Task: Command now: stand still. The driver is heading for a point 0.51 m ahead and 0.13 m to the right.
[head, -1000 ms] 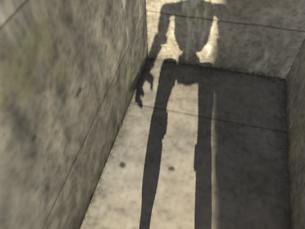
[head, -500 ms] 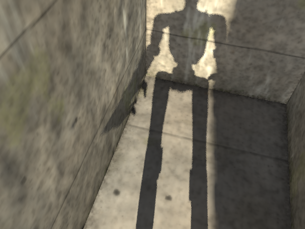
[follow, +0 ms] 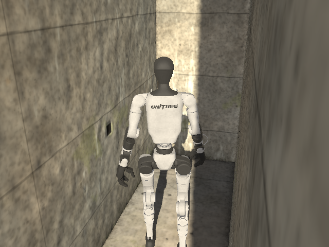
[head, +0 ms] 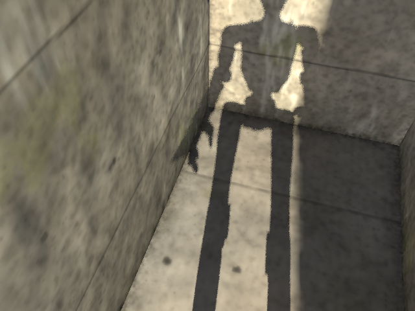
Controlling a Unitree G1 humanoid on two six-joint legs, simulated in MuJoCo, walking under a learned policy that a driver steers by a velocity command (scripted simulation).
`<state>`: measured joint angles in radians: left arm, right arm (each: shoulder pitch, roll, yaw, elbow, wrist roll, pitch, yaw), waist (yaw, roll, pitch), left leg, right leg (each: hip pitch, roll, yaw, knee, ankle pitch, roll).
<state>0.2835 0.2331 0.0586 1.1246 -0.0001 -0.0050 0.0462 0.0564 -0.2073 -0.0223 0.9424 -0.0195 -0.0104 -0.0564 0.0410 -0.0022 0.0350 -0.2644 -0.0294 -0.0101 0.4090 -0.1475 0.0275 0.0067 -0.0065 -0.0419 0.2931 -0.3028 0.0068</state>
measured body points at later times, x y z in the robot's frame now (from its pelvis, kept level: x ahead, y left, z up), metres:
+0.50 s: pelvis +0.07 +0.02 -0.01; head +0.10 +0.03 +0.43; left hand +0.03 +0.29 -0.16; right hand +0.22 -0.25 -0.11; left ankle +0.08 +0.13 -0.74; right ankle -0.09 -0.11 -0.72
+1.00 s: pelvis +0.43 -0.08 -0.05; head +0.51 -0.07 +0.39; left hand +0.68 +0.09 -0.19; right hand +0.30 -0.33 -0.17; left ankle +0.17 +0.13 -0.62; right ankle +0.58 -0.17 -0.74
